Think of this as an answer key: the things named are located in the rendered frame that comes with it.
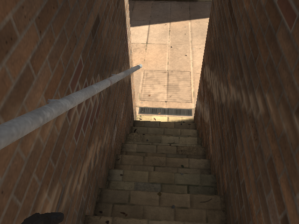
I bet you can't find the left robot hand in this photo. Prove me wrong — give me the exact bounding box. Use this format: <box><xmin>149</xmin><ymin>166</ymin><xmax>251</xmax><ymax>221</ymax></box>
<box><xmin>22</xmin><ymin>212</ymin><xmax>64</xmax><ymax>224</ymax></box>

